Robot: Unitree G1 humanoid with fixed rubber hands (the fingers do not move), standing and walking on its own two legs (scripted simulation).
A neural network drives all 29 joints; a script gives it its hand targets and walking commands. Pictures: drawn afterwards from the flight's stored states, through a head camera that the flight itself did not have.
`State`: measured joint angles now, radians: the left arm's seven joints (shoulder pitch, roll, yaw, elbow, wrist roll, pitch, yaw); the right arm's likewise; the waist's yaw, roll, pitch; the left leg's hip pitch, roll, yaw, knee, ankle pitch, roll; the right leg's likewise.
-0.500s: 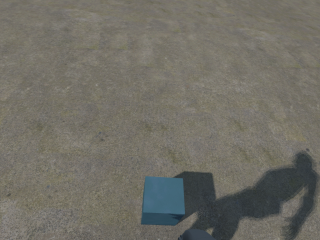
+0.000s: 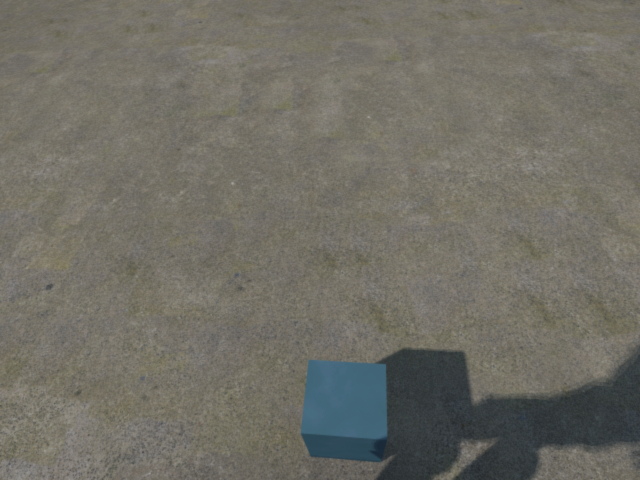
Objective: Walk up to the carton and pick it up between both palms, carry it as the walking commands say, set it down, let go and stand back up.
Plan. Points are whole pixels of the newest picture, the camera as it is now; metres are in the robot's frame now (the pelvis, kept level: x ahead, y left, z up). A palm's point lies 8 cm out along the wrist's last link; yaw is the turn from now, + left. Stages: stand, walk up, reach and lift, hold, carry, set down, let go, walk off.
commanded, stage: walk up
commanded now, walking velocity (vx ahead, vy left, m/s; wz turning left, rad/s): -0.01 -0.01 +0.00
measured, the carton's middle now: (346, 413) +0.35 +0.01 -0.63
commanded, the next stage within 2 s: none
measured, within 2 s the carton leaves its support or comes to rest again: neither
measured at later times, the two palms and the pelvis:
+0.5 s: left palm out of the picture +0.03 +0.24 -0.14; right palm out of the picture +0.00 -0.19 -0.15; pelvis +0.01 +0.01 +0.00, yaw -1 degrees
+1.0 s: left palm out of the picture +0.04 +0.22 -0.15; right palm out of the picture +0.03 -0.26 -0.15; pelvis +0.00 -0.02 -0.01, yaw -1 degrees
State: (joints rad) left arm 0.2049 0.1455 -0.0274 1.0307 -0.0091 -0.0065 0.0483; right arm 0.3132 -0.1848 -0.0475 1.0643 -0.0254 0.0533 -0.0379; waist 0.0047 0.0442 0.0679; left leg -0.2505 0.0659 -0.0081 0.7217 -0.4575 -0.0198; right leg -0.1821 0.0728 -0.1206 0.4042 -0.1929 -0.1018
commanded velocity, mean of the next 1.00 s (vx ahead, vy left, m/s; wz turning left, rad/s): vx -0.03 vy -0.04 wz -0.01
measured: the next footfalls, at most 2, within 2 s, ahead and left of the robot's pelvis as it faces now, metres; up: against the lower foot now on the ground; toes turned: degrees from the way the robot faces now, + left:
left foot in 0.14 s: +0.01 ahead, +0.13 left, +0.00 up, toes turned +2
right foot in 1.32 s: +0.01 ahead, -0.17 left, +0.00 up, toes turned -3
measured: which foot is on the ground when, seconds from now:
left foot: up 0.00-0.12, down 0.14-1.00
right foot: down 0.00-1.00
